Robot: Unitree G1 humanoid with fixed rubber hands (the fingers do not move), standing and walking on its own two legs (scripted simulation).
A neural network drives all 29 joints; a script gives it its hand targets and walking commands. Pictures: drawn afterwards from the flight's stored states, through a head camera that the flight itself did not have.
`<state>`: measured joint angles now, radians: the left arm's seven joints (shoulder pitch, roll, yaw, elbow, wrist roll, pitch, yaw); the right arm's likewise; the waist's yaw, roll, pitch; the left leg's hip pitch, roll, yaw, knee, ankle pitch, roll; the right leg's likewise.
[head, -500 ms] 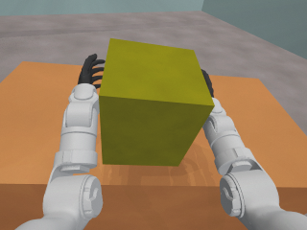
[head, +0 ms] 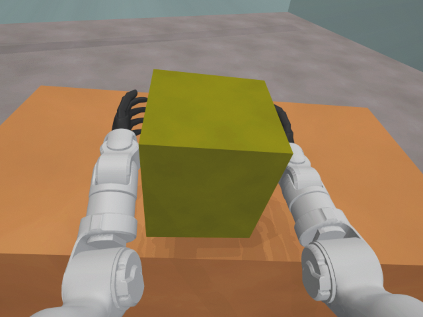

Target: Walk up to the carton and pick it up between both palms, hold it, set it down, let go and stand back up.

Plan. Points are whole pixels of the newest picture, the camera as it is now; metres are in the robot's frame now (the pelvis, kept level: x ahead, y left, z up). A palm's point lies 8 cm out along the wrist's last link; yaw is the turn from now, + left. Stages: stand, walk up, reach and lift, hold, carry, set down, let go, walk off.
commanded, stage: set down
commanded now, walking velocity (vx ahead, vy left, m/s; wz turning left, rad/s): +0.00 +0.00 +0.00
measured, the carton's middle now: (204, 159) +0.38 +0.02 +0.13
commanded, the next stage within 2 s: none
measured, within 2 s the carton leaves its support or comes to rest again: rests again in 1.58 s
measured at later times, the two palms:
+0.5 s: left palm (129, 144) +0.40 +0.16 +0.15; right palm (278, 151) +0.40 -0.14 +0.13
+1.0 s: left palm (132, 154) +0.41 +0.16 +0.11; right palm (272, 158) +0.42 -0.14 +0.10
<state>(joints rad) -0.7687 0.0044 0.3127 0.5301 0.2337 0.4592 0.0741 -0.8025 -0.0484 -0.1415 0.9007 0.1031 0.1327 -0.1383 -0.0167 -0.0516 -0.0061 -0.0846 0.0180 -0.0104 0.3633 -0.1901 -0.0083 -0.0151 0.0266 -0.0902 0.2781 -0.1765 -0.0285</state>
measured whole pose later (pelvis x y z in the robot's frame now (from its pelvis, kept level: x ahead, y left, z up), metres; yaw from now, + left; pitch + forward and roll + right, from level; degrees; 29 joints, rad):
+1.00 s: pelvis +0.01 -0.01 +0.00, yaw -1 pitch +4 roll -1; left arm -0.75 -0.04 0.39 0.74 0.24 0.19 0.09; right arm -0.78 -0.01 -0.33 0.99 -0.15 -0.02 -0.06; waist 0.05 -0.02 -0.05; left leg -0.22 0.03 0.00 0.33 -0.16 -0.02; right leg -0.16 0.04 -0.08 0.25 -0.15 -0.04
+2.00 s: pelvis +0.00 +0.00 +0.00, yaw -2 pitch +4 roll +0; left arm -0.71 -0.07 0.44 0.79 0.32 0.08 0.06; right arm -0.74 0.04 -0.53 0.99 -0.33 -0.11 0.02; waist 0.07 -0.04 -0.05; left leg -0.24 0.02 0.02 0.31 -0.15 -0.01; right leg -0.20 0.03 -0.06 0.28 -0.15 -0.04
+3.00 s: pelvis +0.00 +0.01 +0.00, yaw -4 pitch +6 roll -1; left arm -0.70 -0.03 0.34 0.82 0.23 0.05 0.15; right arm -0.76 -0.03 -0.35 1.05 -0.15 -0.11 0.00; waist 0.09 -0.03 -0.05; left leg -0.29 0.04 0.06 0.38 -0.18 0.00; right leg -0.26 0.04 -0.02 0.33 -0.16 -0.03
